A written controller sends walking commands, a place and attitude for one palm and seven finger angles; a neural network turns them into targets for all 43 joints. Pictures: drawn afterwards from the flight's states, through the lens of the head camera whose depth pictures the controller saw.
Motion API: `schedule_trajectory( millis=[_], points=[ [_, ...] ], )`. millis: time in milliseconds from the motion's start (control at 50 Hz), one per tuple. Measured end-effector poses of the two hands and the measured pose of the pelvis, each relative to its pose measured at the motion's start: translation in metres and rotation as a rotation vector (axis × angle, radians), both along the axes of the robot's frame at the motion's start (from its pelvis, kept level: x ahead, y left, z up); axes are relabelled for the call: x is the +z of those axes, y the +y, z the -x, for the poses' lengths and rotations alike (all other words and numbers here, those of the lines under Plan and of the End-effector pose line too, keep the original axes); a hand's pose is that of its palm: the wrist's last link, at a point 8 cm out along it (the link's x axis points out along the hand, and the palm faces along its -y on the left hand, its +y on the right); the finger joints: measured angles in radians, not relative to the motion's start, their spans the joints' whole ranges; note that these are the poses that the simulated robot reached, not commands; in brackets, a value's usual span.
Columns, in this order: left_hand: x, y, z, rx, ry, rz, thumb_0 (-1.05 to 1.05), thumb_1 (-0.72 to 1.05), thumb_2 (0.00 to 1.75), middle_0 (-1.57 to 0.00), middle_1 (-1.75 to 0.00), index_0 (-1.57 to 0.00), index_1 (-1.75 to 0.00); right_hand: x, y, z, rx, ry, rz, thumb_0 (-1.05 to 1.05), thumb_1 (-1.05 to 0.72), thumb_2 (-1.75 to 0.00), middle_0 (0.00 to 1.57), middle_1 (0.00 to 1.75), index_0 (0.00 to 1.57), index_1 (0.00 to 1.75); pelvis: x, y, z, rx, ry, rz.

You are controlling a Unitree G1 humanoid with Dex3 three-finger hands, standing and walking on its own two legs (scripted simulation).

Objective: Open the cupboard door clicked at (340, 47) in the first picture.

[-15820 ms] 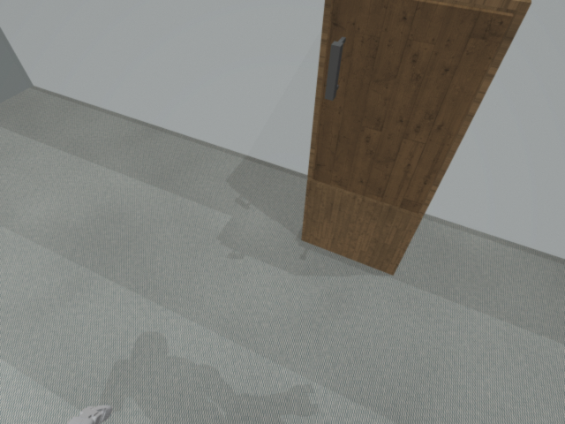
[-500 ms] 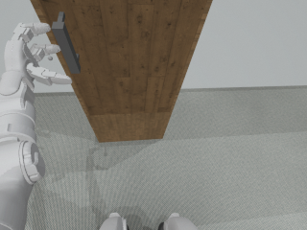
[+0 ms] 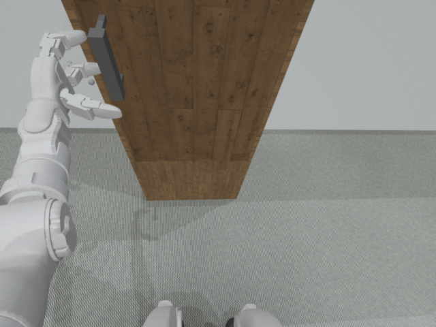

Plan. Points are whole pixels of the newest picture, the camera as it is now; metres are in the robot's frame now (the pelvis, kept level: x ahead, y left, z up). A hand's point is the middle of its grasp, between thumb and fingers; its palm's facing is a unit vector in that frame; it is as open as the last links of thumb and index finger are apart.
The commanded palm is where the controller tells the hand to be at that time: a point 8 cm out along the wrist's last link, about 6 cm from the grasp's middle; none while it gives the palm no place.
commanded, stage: slide the fingers in behind the handle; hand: left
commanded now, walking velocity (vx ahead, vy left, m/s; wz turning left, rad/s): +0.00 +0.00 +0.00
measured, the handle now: (110, 60) +0.57 +0.18 +0.11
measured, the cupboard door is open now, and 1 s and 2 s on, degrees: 0 0 0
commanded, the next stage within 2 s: move the hooked fingers beside the handle in 0.30 s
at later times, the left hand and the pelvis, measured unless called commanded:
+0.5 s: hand (93, 82) +0.51 +0.20 +0.11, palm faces +0.06 -1.00 -0.02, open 15.0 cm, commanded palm +0.50 +0.21 +0.11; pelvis +0.00 +0.00 +0.00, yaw +0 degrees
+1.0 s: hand (103, 77) +0.52 +0.18 +0.11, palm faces -0.01 -1.00 -0.03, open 13.9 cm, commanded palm +0.50 +0.24 +0.11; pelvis -0.01 +0.00 +0.00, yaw -3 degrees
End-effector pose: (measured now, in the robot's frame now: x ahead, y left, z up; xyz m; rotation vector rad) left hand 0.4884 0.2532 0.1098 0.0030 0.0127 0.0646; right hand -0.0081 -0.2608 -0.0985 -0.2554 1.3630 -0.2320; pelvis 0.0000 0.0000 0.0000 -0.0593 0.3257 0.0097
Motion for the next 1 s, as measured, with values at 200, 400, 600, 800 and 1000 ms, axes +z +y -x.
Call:
schedule_trajectory(
  millis=[200,400,600,800,1000],
  points=[
    [0.001,-0.001,0.002,-0.003,0.003,-0.008,-0.02,-0.5,0.3,-0.3,-1.2,-0.04,-1.13,-0.001,0.002,0.003,-0.006,-0.007,-0.005,0.01,-0.91,-0.9,0.2,0.3,0.21,0.3,0.0,0.0,0.001,-0.003,-0.003,-0.001],
    [0.001,-0.005,0.003,-0.001,-0.002,-0.007,-0.02,-0.5,0.3,-0.3,-1.2,-0.05,-1.14,-0.002,0.003,0.004,0.002,-0.007,-0.007,0.01,-0.91,-0.9,0.2,0.3,0.21,0.3,0.0,0.001,0.003,0.002,-0.006,-0.002],
    [0.003,-0.024,-0.006,-0.095,-0.006,-0.018,-0.02,-0.5,0.3,-0.3,-1.2,-0.17,-1.18,-0.001,0.0,0.007,-0.009,-0.014,0.005,0.01,-0.91,-0.9,0.2,0.3,0.21,0.3,-0.001,0.001,0.005,-0.007,0.001,-0.003],
    [0.002,-0.026,-0.011,-0.064,0.007,-0.028,-0.02,-0.5,0.3,-0.3,-1.2,-0.28,-1.22,0.0,0.002,0.017,-0.069,-0.034,-0.001,0.01,-0.91,-0.9,0.2,0.3,0.21,0.3,0.0,-0.001,0.006,-0.041,-0.003,-0.013],
    [0.004,-0.017,-0.012,-0.07,0.015,-0.024,-0.02,-0.5,0.3,-0.3,-1.2,-0.32,-1.21,0.002,0.0,0.03,-0.097,0.004,0.007,0.01,-0.91,-0.9,0.2,0.3,0.21,0.3,0.001,-0.004,0.005,-0.05,-0.001,-0.015]
  ],
)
